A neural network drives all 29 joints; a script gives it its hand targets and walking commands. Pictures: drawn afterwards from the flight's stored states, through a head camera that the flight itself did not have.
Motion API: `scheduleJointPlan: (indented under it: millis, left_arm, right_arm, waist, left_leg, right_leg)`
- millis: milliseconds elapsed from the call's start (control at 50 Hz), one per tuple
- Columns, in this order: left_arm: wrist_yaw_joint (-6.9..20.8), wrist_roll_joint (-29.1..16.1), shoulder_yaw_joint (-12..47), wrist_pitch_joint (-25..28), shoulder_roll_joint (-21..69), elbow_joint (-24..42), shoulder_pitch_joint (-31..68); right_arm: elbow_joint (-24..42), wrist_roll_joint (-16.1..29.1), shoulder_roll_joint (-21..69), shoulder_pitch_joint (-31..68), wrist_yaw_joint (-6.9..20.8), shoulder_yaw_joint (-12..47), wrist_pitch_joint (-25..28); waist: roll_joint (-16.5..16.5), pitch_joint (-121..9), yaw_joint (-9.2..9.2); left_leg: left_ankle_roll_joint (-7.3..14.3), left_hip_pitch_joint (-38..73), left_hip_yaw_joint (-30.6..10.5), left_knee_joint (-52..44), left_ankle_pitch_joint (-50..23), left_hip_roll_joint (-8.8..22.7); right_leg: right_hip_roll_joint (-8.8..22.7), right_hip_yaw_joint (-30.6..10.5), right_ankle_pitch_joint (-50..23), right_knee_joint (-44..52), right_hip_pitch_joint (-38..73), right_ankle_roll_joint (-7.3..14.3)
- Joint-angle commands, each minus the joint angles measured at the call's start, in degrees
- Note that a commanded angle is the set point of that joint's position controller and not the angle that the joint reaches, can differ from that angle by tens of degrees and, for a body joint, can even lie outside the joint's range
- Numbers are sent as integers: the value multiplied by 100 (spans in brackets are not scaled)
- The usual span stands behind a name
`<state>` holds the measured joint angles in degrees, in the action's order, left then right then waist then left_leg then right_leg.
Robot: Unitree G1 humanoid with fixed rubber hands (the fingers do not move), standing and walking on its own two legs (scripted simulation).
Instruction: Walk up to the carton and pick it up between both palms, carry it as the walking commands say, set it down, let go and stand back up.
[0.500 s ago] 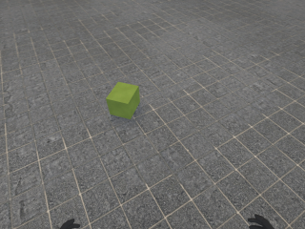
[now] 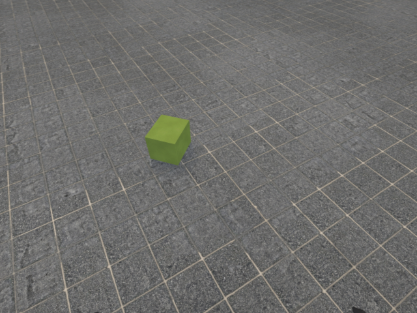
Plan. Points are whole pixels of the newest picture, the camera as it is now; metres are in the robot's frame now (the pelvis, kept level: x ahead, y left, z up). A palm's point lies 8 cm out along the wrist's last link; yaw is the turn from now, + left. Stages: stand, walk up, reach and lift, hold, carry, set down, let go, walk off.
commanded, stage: stand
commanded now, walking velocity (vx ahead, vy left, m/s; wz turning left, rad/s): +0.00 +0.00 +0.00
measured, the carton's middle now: (169, 139) +1.26 +0.32 -0.66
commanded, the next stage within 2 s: walk up in 1.28 s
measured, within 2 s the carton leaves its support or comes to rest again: neither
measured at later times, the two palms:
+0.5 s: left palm out of the picture +0.04 +0.28 -0.11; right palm out of the picture +0.06 -0.29 -0.09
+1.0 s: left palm out of the picture +0.02 +0.28 -0.11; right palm out of the picture +0.05 -0.29 -0.09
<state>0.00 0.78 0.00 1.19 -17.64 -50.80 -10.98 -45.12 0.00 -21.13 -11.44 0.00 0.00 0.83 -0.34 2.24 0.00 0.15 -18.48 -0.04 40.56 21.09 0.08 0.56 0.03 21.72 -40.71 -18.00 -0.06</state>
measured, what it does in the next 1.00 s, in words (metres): stands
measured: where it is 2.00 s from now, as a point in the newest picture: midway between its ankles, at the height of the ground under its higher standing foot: outside the picture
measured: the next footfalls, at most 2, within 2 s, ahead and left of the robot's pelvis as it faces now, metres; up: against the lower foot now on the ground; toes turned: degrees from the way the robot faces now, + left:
none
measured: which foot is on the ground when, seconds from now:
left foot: down 0.00-1.00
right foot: down 0.00-1.00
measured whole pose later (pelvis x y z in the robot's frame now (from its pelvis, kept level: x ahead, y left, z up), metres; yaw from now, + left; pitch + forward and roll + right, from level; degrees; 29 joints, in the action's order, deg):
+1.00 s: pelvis -0.03 +0.00 +0.02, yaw +0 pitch +0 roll +0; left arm 0.0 0.8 0.0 1.2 -17.6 -61.4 -11.0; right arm -55.2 0.0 -20.5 -11.4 0.0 0.0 1.4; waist -0.4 0.7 0.0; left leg 0.2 -17.4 0.0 29.7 12.7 0.3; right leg 0.3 0.0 12.9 -29.0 -16.6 -0.1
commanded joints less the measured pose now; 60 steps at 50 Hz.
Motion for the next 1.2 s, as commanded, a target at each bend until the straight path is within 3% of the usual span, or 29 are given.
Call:
scheduleJointPlan:
  millis: [0, 40, 160, 180, 220, 240, 260, 340, 380, 420, 440, 480, 520, 560, 600, 680, 700, 740, 780, 800, 860, 880, 900, 940, 980, 1020, 1040, 1080, 1180]
  left_arm:
    - [-83, -28, -404, 108, -1348, 212, 392]
    - [-59, -27, -327, 149, -1254, 232, 458]
    - [-48, -45, -318, 124, -1351, 32, 453]
    - [-32, 11, -325, 113, -1398, -133, 475]
    - [-48, -27, -320, 176, -1319, -96, 352]
    - [-10, -44, -285, 180, -1290, -137, 386]
    - [-26, -66, -308, 168, -1325, -201, 441]
    - [-37, 29, -338, 165, -1383, -315, 505]
    - [-11, -17, -253, 187, -1260, -380, 317]
    - [-47, -57, -324, 164, -1397, -467, 527]
    - [-22, -84, -296, 140, -1331, -404, 518]
    - [-39, -41, -281, 161, -1277, -499, 451]
    - [-24, -57, -266, 125, -1272, -552, 476]
    - [-32, -35, -283, 123, -1249, -599, 444]
    - [-26, -93, -243, 158, -1240, -649, 413]
    - [2, 3, -265, 139, -1231, -649, 509]
    - [15, -27, -218, 128, -1146, -699, 529]
    - [2, -17, -262, 169, -1288, -725, 398]
    - [-15, -78, -266, 187, -1350, -745, 430]
    - [24, -12, -264, 143, -1420, -767, 496]
    - [29, -24, -308, 182, -1340, -804, 333]
    - [20, -21, -275, 192, -1368, -832, 395]
    - [8, -41, -299, 196, -1355, -839, 439]
    - [3, -60, -289, 196, -1226, -810, 389]
    - [-3, -55, -296, 193, -1319, -901, 352]
    - [-12, -56, -293, 180, -1227, -959, 351]
    - [9, -69, -244, 193, -1114, -844, 461]
    - [13, -109, -264, 181, -1271, -868, 386]
    - [7, -50, -275, 161, -1229, -882, 447]
  right_arm:
    - [68, -66, -1069, 415, -115, -311, 215]
    - [-55, -62, -995, 376, -129, -264, 206]
    - [-194, -88, -1031, 546, -51, -253, 193]
    - [-291, -88, -1056, 363, -37, -274, 196]
    - [-364, -101, -1033, 456, -59, -236, 224]
    - [-394, -51, -988, 381, -36, -214, 262]
    - [-412, -66, -1111, 398, -45, -256, 255]
    - [-515, -80, -1032, 448, -34, -237, 228]
    - [-665, -71, -1046, 451, -37, -202, 241]
    - [-658, -25, -1034, 349, -39, -262, 242]
    - [-683, -75, -1056, 363, -30, -221, 250]
    - [-727, -112, -991, 397, -47, -223, 276]
    - [-776, -64, -971, 359, -58, -188, 259]
    - [-758, -98, -983, 406, -35, -202, 256]
    - [-798, -88, -1004, 577, -27, -224, 266]
    - [-785, -107, -1133, 502, -41, -230, 256]
    - [-936, -99, -979, 385, -45, -193, 269]
    - [-877, -88, -1036, 307, 17, -270, 231]
    - [-988, -68, -1045, 400, 1, -201, 239]
    - [-962, -74, -1003, 342, 3, -217, 244]
    - [-1082, -65, -1095, 217, -14, -211, 251]
    - [-1015, -47, -956, 416, -37, -169, 237]
    - [-1009, -97, -1011, 300, -23, -190, 243]
    - [-1068, -81, -1019, 307, -38, -186, 271]
    - [-1095, -72, -1118, 362, -17, -233, 283]
    - [-1094, -141, -976, 447, -24, -228, 275]
    - [-1058, -93, -992, 360, -50, -190, 293]
    - [-1098, -86, -941, 374, -21, -185, 285]
    - [-1130, -96, -1066, 497, -36, -213, 263]
  waist:
    - [-17, -540, -88]
    - [281, -298, -76]
    - [-227, -171, -58]
    - [48, -393, -13]
    - [29, -544, -127]
    - [108, -820, -48]
    - [-178, -766, -82]
    - [253, -611, 30]
    - [-185, -733, -76]
    - [328, -814, 57]
    - [74, -621, -79]
    - [-118, -801, -7]
    - [170, -711, -55]
    - [-305, -636, -2]
    - [52, -593, -134]
    - [-70, -262, -78]
    - [297, -290, -68]
    - [205, -523, 13]
    - [-142, -363, -108]
    - [-66, -385, 49]
    - [20, -533, -54]
    - [-214, -585, -8]
    - [161, -378, -18]
    - [-26, -581, -80]
    - [82, -747, 39]
    - [-145, -824, -87]
    - [71, -626, -71]
    - [-188, -675, -65]
    - [29, -542, -86]
  left_leg:
    - [350, 405, -547, -983, -1503, 669]
    - [400, 307, -731, -1057, -1210, 634]
    - [336, 331, -721, -1431, -510, 638]
    - [353, 383, -702, -1525, -583, 694]
    - [375, 447, -740, -1413, -1068, 691]
    - [320, 712, -561, -1407, -1246, 670]
    - [352, 704, -579, -1384, -1339, 668]
    - [308, 643, -623, -1522, -1106, 709]
    - [307, 798, -630, -1648, -1435, 749]
    - [284, 809, -579, -1658, -1384, 710]
    - [271, 645, -616, -1713, -1373, 712]
    - [264, 722, -607, -1686, -1540, 701]
    - [285, 730, -688, -1733, -1415, 766]
    - [262, 749, -737, -1873, -1305, 786]
    - [303, 603, -877, -1967, -1070, 852]
    - [243, 435, -647, -2038, -514, 698]
    - [200, 495, -724, -2052, -462, 729]
    - [203, 565, -666, -2048, -466, 679]
    - [222, 698, -676, -2043, -726, 633]
    - [213, 675, -586, -1893, -801, 685]
    - [215, 684, -681, -2017, -689, 686]
    - [269, 634, -698, -2098, -679, 763]
    - [231, 496, -738, -2094, -738, 701]
    - [277, 717, -717, -2001, -1036, 777]
    - [158, 736, -679, -1915, -1136, 745]
    - [189, 838, -611, -1920, -1440, 753]
    - [192, 678, -648, -1938, -1560, 761]
    - [206, 766, -615, -1959, -1518, 796]
    - [198, 559, -714, -2007, -987, 818]
  right_leg:
    - [480, -560, -1396, 1063, 421, 393]
    - [498, -651, -1207, 1157, 258, 432]
    - [499, -707, -698, 1477, 160, 429]
    - [461, -586, -782, 1472, 408, 365]
    - [474, -613, -1087, 1465, 619, 378]
    - [548, -640, -1347, 1521, 679, 351]
    - [508, -721, -1364, 1564, 644, 373]
    - [556, -711, -1075, 1747, 517, 366]
    - [585, -684, -1350, 1734, 690, 371]
    - [559, -648, -1399, 1695, 637, 322]
    - [543, -615, -1231, 1786, 653, 317]
    - [552, -636, -1447, 1709, 798, 321]
    - [587, -587, -1207, 1794, 747, 297]
    - [518, -576, -1172, 1714, 643, 297]
    - [511, -558, -1044, 1810, 740, 278]
    - [541, -664, -722, 2017, 445, 319]
    - [538, -730, -461, 2085, 374, 290]
    - [590, -691, -337, 2131, 563, 295]
    - [618, -895, -457, 2225, 346, 352]
    - [617, -728, -575, 2234, 397, 267]
    - [521, -661, -774, 2083, 622, 289]
    - [613, -754, -696, 2193, 666, 317]
    - [475, -651, -791, 2044, 681, 240]
    - [549, -654, -1092, 2052, 720, 325]
    - [585, -658, -1353, 1985, 738, 269]
    - [573, -633, -1328, 1971, 840, 265]
    - [598, -691, -1361, 1986, 801, 254]
    - [612, -659, -1253, 2040, 748, 257]
    - [588, -598, -1308, 2001, 775, 286]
